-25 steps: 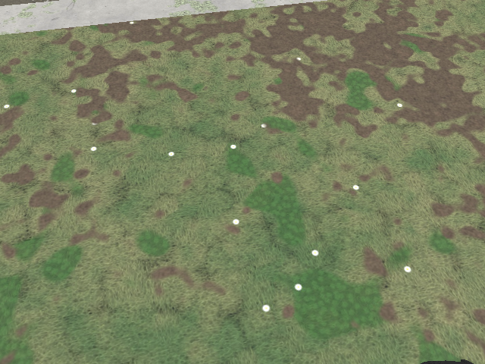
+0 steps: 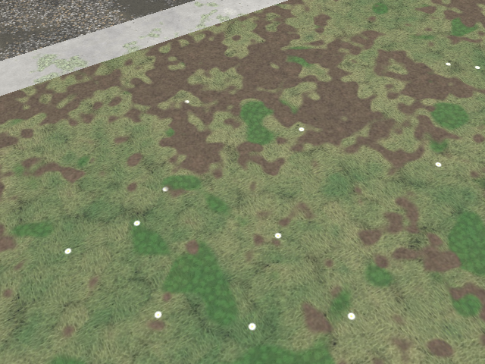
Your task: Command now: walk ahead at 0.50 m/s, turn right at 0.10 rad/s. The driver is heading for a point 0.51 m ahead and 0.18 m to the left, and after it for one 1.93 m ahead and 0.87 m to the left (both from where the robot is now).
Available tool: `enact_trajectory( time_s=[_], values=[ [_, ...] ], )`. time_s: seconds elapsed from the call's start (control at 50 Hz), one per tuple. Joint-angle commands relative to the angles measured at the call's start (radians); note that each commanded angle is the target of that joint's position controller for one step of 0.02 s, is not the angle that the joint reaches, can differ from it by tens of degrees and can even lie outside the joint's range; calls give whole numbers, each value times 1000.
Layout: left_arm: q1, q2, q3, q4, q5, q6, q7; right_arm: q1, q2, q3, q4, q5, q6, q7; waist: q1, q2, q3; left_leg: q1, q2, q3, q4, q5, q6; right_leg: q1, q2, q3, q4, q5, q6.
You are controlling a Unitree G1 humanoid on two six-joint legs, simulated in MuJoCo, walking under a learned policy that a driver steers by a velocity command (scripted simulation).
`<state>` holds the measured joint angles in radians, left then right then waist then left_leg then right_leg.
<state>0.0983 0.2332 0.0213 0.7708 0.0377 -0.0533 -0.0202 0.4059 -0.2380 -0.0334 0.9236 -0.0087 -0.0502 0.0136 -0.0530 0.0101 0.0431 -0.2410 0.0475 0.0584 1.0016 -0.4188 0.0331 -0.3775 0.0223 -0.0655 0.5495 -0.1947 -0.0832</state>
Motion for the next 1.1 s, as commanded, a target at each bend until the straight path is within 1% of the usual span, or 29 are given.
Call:
enact_trajectory(
  time_s=[0.02, 0.06, 0.1, 0.2, 0.34, 0.4, 0.44, 0.46, 0.48, 0.5, 0.52, 0.54, 0.56, 0.58, 0.64, 0.68, 0.74, 0.84, 0.88, 0.92, 0.94, 0.96, 0.98, 1.0, 1.02, 1.04, 1.06, 1.08, 1.1],
  values=[
    [190, 135, 44, 32, -19, -8, 15, -45, -105, -26, -89, -1, -17, 3, 76, -79, -65, -384, 56, -75, 135, 67, 24, 367, -287, 350, -312, 143, -139],
    [159, 99, 34, 40, -20, -22, 16, 4, -81, -24, -58, -22, 11, 12, 33, -98, -45, -297, 58, -70, 94, 113, 7, 267, -240, 252, -365, 187, -112],
    [189, 114, 39, 63, -22, -39, 18, -17, -71, -27, -60, -20, 24, 23, 26, -84, -30, -317, 48, -80, 83, 162, -1, 253, -238, 200, -405, 220, -117],
    [251, 107, 38, 106, -20, -53, 22, -185, -63, -29, -105, -17, 29, 28, 54, -62, 39, -451, 40, -108, -59, 340, -14, 293, -235, 77, -456, 237, -100],
    [329, 125, 36, 163, -17, -51, 41, -382, -42, -8, -187, -25, 20, 45, 102, -60, 76, -409, 9, 22, -348, 400, 39, 433, -257, -60, -401, 452, -64],
    [318, 158, 41, 172, -11, -39, 51, -337, -59, -16, -189, -27, 20, 39, 67, -90, 24, -299, -66, 87, -389, 265, 98, 513, -270, -111, -226, 864, -40],
    [308, 186, 49, 169, -7, -22, 54, -162, -95, -37, -143, -33, 14, 30, -7, -98, -87, -94, -138, 103, -435, 188, 149, 497, -266, -139, 72, 998, -28],
    [290, 189, 48, 153, -11, -18, 53, -2, -142, -61, -97, -44, 8, 21, -85, -57, -172, 147, -110, 21, -501, 204, 195, 346, -243, -152, 318, 814, -4],
    [325, 103, 28, 90, -36, -27, 37, 85, -277, -102, -94, -50, 13, 4, -83, 151, -302, 487, 185, -423, -516, 177, 338, -39, -118, -167, 726, 256, 50],
    [264, 128, 37, 55, -25, -38, 27, 49, -293, -105, -102, -12, 21, 7, -58, 153, -359, 567, 311, -821, -680, 284, 416, -269, 38, 25, 915, -327, 68],
    [167, 132, 37, 28, -17, -46, 21, 2, -275, -102, -96, 5, 27, 1, -52, 55, -223, 473, 272, -660, -695, 280, 379, -361, -42, 120, 907, -233, 57],
    [157, 123, 30, 21, -24, -57, 18, -51, -215, -87, -98, 5, 28, -4, -16, 2, -113, 327, 244, -547, -719, 329, 335, -345, -85, 109, 816, -150, 56],
    [165, 118, 32, 28, -19, -54, 19, -94, -174, -75, -101, 4, 26, -6, 27, -36, -44, 207, 190, -463, -741, 404, 290, -292, -113, 105, 725, -129, 61],
    [180, 115, 32, 28, -4, -36, 22, -131, -149, -66, -106, 10, 22, -11, 64, -28, -9, 111, 148, -388, -751, 553, 266, -227, -124, 102, 672, -127, 80],
    [217, 89, 28, 27, 5, 14, 24, -131, -167, -66, -110, 9, -4, -5, 101, -7, -44, 32, 89, -264, -713, 963, 254, -138, -105, 74, 582, -120, 125],
    [179, 84, 27, 7, 1, 23, 25, -108, -188, -71, -110, 6, -3, -5, 92, 16, -62, 36, 58, -234, -691, 1046, 231, -150, -89, 58, 501, -65, 140],
    [85, 88, 23, -31, -5, 28, 27, -75, -183, -70, -113, 8, 17, -12, 53, 60, -76, 70, 27, -237, -656, 1033, 186, -170, -71, 56, 371, 20, 146],
    [-23, 114, 17, -74, -19, 24, 33, -29, -195, -76, -123, -2, 47, -27, -4, 77, -80, 177, 51, -334, -582, 978, 162, -181, -33, 86, 208, 50, 128],
    [-4, 132, 19, -74, -23, 16, 39, -48, -201, -80, -136, -9, 55, -32, 6, 83, -73, 189, 57, -385, -529, 962, 147, -129, -14, 107, 126, 8, 110],
    [81, 155, 26, -55, -24, 5, 47, -112, -212, -84, -160, -8, 56, -33, 55, 92, -72, 144, 29, -429, -458, 881, 106, 17, 6, 116, -25, 15, 80],
    [153, 164, 29, -40, -15, -8, 54, -152, -207, -81, -174, 6, 50, -31, 106, 67, -85, 86, -19, -423, -367, 817, 70, 157, -15, 127, -158, 157, 60],
    [230, 244, 45, -45, -3, -18, 68, -128, -145, -63, -210, 23, 40, -28, 111, -96, -197, -10, -89, -335, -137, 526, 23, 363, -257, 319, -161, 453, 1],
    [184, 298, 53, -72, -20, 5, 66, 27, -110, -62, -209, 30, 51, -36, 31, -281, -279, -197, -275, -171, 75, -288, 2, 478, -507, 602, -158, 855, -165],
    [242, 209, 32, -61, -41, 23, 54, 53, -183, -76, -157, -34, 67, -41, 34, -87, -236, -201, -190, -186, 183, -307, 1, 424, -457, 518, -75, 1022, -155],
    [181, 216, 41, -76, -37, 33, 64, 51, -160, -74, -166, -14, 80, -37, 17, -209, -268, -250, -176, -151, 271, -238, -14, 399, -487, 549, -126, 728, -212],
    [106, 146, 23, -101, -34, 46, 66, -39, -196, -76, -165, -21, 97, -31, 31, -106, -169, -259, -122, -148, 254, -142, -30, 289, -388, 441, -209, 434, -169],
    [55, 130, 15, -110, -26, 51, 70, -103, -196, -80, -184, -17, 109, -16, 29, -150, -101, -247, -110, -141, 221, -75, -47, 209, -308, 335, -246, 297, -123],
    [42, 137, 17, -110, -11, 55, 68, -94, -180, -76, -183, -9, 119, -4, 25, -166, -77, -227, -115, -119, 224, -49, -67, 170, -266, 263, -256, 314, -113],
    [52, 148, 21, -105, -10, 52, 68, -103, -170, -72, -188, -2, 124, 3, 25, -161, -73, -215, -113, -114, 200, -22, -72, 158, -254, 216, -258, 326, -110]
  ],
)
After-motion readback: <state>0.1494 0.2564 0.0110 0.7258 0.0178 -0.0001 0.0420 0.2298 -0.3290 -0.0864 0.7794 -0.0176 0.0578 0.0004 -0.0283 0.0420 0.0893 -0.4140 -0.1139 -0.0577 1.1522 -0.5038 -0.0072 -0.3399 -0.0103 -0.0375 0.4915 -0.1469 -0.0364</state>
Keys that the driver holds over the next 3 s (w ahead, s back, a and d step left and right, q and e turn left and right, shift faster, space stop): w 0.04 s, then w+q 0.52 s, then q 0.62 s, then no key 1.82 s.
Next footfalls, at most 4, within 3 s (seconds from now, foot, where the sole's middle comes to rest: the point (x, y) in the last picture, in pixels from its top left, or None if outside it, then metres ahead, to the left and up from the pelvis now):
0.46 left None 0.38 0.12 -0.77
0.96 right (234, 304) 0.63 0.05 -0.77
1.38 left None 0.44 0.18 -0.77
1.70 right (251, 327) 0.56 0.00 -0.77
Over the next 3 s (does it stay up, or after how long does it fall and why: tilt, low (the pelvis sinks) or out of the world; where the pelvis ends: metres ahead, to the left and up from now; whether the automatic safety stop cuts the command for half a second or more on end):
stays up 0.48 0.06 0.01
